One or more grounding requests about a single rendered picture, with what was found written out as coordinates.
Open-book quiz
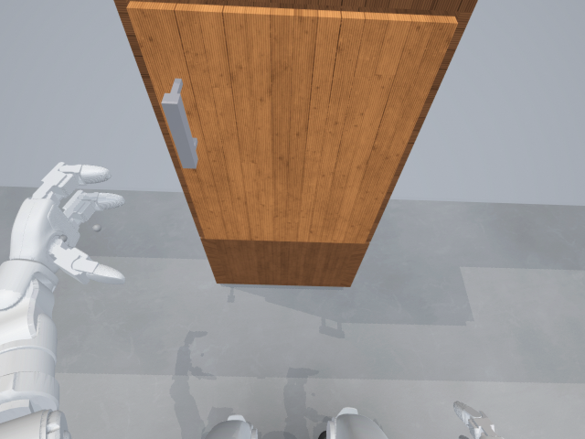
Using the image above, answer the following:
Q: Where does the right robot hand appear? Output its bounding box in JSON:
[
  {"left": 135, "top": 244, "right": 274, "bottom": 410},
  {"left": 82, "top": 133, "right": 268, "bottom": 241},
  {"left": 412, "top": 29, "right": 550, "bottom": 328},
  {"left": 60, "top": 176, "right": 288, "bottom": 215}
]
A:
[{"left": 453, "top": 401, "right": 504, "bottom": 439}]

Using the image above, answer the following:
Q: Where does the left robot forearm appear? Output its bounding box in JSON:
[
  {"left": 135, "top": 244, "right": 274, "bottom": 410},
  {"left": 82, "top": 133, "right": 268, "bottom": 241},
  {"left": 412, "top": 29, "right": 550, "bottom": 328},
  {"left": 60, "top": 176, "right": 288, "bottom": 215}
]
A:
[{"left": 0, "top": 259, "right": 59, "bottom": 423}]

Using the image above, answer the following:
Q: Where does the left robot upper arm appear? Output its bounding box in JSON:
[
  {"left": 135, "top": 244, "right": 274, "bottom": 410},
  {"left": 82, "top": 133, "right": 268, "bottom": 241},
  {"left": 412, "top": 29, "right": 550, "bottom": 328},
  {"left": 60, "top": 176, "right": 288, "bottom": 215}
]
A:
[{"left": 0, "top": 409, "right": 71, "bottom": 439}]

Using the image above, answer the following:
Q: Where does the robot left thigh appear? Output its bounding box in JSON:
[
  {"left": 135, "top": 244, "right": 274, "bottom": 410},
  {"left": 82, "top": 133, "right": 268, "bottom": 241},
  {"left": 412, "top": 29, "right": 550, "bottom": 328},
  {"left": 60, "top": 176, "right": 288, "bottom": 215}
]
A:
[{"left": 204, "top": 420, "right": 258, "bottom": 439}]

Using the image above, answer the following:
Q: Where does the handle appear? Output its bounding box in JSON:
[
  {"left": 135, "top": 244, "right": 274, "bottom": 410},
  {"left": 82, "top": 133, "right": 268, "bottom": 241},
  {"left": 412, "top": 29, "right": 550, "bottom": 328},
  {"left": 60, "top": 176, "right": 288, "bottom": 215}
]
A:
[{"left": 161, "top": 79, "right": 198, "bottom": 169}]

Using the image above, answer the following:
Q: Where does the cupboard door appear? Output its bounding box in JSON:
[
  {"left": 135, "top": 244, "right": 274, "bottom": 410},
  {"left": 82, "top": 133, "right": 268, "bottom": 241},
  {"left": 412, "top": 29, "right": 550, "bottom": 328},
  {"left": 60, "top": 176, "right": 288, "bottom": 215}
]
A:
[{"left": 126, "top": 1, "right": 458, "bottom": 244}]

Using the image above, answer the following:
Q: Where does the left robot hand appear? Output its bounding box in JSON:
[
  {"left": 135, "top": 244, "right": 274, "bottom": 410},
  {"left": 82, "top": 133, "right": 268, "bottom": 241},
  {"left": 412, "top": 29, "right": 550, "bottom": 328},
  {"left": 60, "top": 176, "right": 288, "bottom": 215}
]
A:
[{"left": 9, "top": 162, "right": 125, "bottom": 284}]

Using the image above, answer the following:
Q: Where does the robot thigh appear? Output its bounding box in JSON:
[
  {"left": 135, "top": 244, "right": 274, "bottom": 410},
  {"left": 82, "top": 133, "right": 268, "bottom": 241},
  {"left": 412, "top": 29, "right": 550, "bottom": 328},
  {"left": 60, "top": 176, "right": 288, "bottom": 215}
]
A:
[
  {"left": 204, "top": 420, "right": 258, "bottom": 439},
  {"left": 326, "top": 413, "right": 388, "bottom": 439}
]

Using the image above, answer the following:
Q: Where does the robot right thigh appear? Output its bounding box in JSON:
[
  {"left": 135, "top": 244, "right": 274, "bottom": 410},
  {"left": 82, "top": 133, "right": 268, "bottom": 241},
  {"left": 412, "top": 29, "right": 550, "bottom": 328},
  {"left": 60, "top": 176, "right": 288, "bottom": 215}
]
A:
[{"left": 326, "top": 413, "right": 388, "bottom": 439}]

